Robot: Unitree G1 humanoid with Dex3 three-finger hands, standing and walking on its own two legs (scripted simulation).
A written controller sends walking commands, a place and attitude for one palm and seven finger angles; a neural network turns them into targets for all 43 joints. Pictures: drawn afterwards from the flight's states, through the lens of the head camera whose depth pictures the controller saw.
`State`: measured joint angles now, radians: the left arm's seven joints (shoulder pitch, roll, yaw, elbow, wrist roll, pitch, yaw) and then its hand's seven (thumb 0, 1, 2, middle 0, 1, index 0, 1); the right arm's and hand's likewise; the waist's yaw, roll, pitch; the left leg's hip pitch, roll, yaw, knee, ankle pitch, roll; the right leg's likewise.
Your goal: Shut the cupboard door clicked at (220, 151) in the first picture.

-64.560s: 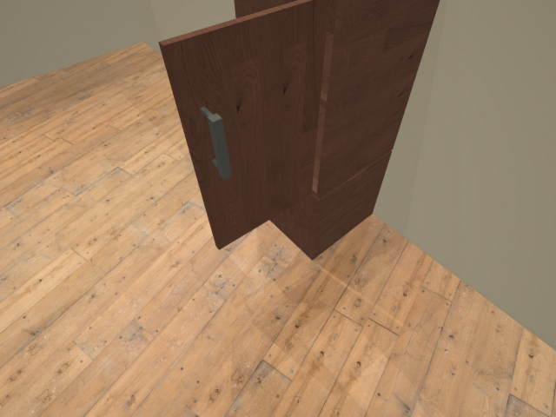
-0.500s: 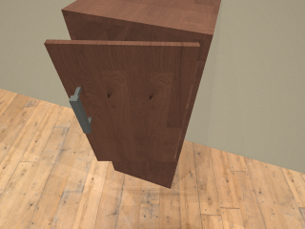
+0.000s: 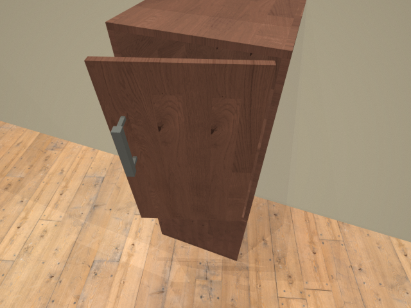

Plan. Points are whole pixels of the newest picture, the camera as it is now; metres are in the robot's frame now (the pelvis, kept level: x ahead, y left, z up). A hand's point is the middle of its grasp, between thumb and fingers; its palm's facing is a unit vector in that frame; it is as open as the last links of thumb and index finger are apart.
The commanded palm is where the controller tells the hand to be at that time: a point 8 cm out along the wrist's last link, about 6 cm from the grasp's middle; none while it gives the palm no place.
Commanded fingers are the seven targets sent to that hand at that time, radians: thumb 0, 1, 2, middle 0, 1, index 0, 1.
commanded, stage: come to a stop and stand still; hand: left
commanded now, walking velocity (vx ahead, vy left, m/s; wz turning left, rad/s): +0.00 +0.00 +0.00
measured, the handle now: (126, 147) +0.45 +0.22 +0.05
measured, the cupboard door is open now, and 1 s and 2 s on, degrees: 18 18 18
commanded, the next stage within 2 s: look again from close up in 0.28 s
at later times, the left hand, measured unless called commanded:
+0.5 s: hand out of the picture +0.01 +0.17 -0.16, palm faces +0.02 -0.98 -0.17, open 7.4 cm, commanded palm none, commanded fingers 0.00 0.90 0.90 -0.20 -0.30 -0.20 -0.30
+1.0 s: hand out of the picture +0.02 +0.16 -0.16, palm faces +0.02 -0.99 -0.17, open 7.4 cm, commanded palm +0.11 +0.21 -0.06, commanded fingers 0.00 0.90 0.90 -0.22 -0.32 -0.22 -0.32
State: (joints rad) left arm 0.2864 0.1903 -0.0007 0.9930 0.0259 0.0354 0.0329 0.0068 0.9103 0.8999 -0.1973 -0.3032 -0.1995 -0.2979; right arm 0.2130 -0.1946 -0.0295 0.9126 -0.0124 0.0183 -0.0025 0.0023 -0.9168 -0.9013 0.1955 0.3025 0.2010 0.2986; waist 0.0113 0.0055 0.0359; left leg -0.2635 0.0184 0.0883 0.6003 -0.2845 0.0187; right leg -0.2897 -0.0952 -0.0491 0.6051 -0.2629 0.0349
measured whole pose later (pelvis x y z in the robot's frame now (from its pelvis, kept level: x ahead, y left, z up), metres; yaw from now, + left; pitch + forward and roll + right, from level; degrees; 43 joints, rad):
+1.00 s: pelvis +0.02 +0.00 +0.01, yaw +0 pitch -2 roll +0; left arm 0.30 0.14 -0.02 1.11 0.02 -0.02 0.04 0.01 0.91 0.90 -0.20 -0.30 -0.20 -0.30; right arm 0.28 -0.14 0.00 1.12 0.00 -0.01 -0.02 0.01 -0.92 -0.90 0.20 0.30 0.20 0.30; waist 0.01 -0.01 0.03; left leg -0.18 0.02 0.08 0.44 -0.23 0.01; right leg -0.20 -0.06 -0.03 0.42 -0.20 0.04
